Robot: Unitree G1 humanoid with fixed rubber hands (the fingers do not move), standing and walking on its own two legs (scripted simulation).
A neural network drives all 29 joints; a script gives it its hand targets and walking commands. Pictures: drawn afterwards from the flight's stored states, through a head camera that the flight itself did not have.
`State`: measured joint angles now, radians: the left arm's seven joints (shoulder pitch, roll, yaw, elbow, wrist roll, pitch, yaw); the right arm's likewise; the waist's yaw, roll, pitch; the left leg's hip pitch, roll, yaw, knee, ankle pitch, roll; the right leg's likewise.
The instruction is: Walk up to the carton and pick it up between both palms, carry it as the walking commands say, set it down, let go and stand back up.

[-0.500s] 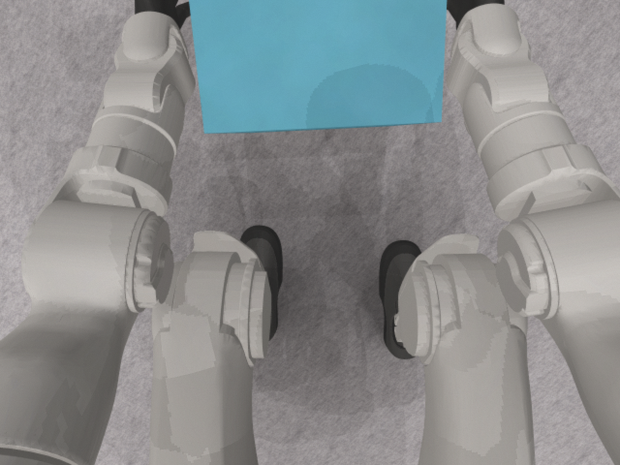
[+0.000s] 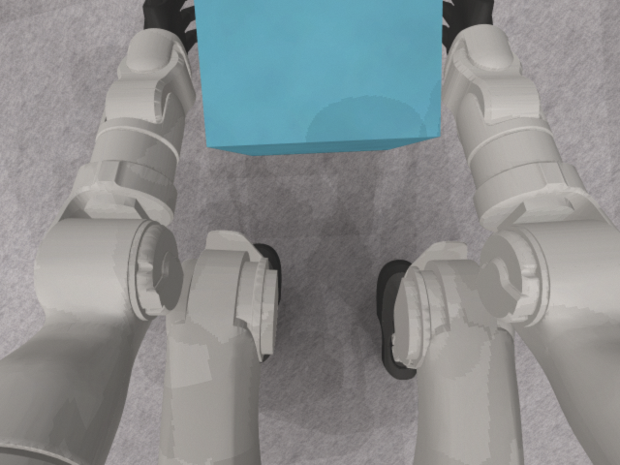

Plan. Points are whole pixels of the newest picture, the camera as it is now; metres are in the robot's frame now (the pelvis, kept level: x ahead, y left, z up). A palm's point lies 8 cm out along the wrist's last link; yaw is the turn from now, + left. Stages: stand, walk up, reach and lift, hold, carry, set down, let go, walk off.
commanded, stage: reach and lift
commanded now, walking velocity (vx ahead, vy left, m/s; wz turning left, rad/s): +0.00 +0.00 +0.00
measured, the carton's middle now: (317, 62) +0.51 +0.05 -0.23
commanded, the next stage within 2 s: none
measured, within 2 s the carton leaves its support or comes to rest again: neither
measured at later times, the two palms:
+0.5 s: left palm (137, 3) +0.52 +0.20 -0.11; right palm out of the picture +0.54 -0.09 -0.10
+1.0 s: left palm out of the picture +0.52 +0.20 -0.05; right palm out of the picture +0.53 -0.10 -0.04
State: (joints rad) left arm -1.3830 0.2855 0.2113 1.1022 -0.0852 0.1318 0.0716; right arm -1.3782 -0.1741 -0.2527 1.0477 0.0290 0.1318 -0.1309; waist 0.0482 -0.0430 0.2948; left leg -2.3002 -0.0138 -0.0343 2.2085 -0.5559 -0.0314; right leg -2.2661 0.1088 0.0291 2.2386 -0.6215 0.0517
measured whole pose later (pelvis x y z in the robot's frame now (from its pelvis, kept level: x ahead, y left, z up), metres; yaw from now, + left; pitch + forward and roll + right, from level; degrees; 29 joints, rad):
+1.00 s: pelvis +0.00 +0.01 +0.06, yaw +0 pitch +46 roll -3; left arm -1.20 0.13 0.40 0.73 0.13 0.32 0.06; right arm -1.19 -0.04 -0.42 0.71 -0.11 0.28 -0.08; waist 0.03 -0.03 -0.01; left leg -2.27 -0.09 -0.08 1.97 -0.51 -0.05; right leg -2.21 0.13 0.05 1.98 -0.58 0.08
